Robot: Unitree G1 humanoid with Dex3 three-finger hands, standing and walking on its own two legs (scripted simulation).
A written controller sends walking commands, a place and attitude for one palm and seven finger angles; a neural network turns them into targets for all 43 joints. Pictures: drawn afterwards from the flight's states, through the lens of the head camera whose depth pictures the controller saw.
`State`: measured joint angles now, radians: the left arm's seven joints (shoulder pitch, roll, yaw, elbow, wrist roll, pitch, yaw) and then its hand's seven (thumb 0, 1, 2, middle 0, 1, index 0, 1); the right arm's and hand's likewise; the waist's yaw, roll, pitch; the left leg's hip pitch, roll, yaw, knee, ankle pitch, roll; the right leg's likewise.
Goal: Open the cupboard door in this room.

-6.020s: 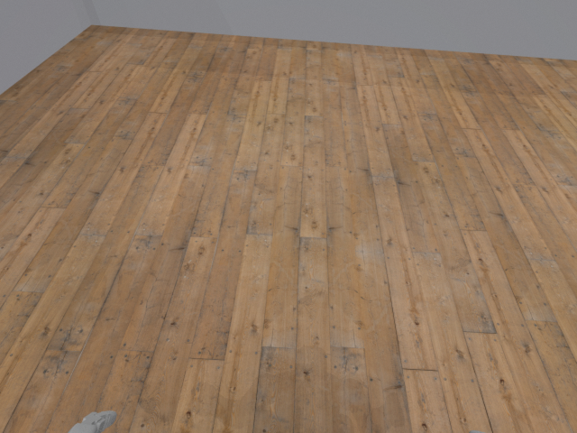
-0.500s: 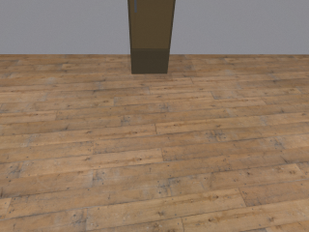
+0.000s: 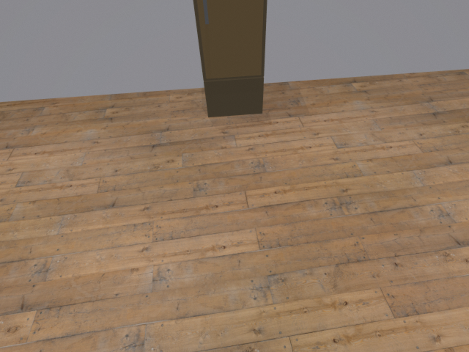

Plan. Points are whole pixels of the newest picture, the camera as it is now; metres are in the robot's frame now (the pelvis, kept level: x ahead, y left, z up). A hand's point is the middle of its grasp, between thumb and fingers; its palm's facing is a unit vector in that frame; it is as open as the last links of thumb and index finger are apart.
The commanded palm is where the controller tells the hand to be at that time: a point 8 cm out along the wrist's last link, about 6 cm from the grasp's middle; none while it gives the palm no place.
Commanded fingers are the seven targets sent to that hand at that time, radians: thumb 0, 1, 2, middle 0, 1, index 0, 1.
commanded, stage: turn or walk to find it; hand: left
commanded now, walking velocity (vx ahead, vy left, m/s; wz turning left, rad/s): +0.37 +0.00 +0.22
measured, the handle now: (205, 7) +1.73 +0.25 -0.02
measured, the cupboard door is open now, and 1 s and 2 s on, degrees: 0 0 0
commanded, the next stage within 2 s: stand and wait in 0.80 s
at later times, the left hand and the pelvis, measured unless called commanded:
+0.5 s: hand out of the picture +0.01 +0.20 -0.18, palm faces +0.17 -0.98 -0.11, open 7.4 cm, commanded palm none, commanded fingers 0.00 0.90 0.90 -0.20 -0.30 -0.20 -0.30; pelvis +0.15 +0.07 -0.02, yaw +3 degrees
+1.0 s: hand (166, 212) +0.50 +0.23 -0.17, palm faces +0.01 -0.98 -0.21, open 7.4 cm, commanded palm none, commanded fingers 0.00 0.90 0.90 -0.20 -0.30 -0.20 -0.30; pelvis +0.37 +0.05 -0.02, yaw +5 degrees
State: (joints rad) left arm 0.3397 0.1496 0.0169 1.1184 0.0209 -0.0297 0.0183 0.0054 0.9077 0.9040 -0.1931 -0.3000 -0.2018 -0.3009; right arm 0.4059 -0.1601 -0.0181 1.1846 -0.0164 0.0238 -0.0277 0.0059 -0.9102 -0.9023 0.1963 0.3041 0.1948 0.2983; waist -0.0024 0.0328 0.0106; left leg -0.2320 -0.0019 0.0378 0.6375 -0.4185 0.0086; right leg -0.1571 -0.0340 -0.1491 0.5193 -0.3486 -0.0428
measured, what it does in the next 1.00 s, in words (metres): walks ahead: left foot, then right foot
